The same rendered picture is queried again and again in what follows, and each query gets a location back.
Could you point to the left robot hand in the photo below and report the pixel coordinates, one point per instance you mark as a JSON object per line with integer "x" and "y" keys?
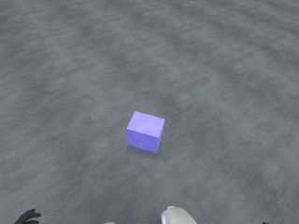
{"x": 28, "y": 215}

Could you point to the carton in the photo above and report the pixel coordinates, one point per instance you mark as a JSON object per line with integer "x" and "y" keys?
{"x": 145, "y": 131}

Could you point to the right robot thigh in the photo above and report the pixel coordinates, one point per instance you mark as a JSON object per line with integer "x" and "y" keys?
{"x": 176, "y": 215}

